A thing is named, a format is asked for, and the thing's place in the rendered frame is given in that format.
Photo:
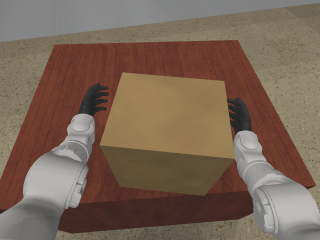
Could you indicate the right robot hand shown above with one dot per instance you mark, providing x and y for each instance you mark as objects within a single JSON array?
[{"x": 242, "y": 121}]

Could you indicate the robot left upper arm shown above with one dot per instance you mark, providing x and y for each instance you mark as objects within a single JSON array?
[{"x": 56, "y": 184}]

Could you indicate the pedestal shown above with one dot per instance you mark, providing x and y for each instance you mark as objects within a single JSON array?
[{"x": 73, "y": 68}]

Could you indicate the right robot forearm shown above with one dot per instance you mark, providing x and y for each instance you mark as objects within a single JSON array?
[{"x": 253, "y": 167}]

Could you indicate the left robot hand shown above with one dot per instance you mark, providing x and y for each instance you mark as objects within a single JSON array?
[{"x": 89, "y": 102}]

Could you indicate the robot right upper arm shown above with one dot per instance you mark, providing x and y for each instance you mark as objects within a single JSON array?
[{"x": 286, "y": 211}]

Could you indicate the carton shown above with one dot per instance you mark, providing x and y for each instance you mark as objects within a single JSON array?
[{"x": 168, "y": 134}]

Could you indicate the left robot forearm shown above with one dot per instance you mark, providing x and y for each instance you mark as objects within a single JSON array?
[{"x": 77, "y": 145}]

